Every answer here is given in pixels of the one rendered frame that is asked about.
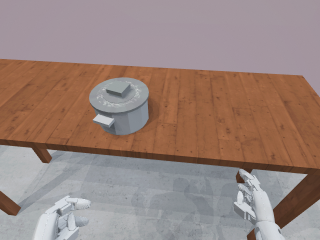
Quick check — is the table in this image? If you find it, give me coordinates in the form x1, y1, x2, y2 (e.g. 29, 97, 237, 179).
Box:
0, 59, 320, 240

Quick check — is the knob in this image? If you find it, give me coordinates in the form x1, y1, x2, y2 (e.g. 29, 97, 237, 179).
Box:
106, 80, 131, 97

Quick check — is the robot right forearm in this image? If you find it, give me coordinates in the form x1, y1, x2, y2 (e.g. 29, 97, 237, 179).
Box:
254, 221, 286, 240

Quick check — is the lid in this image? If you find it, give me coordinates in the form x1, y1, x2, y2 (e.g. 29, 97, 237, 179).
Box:
89, 77, 149, 115

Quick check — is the robot left hand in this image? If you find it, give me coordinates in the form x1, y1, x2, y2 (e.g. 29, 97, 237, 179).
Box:
31, 195, 91, 240

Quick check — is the robot right hand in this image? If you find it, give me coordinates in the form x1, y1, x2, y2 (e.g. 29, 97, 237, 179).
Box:
234, 169, 275, 226

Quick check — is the pot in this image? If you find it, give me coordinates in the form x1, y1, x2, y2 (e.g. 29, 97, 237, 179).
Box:
93, 100, 149, 135

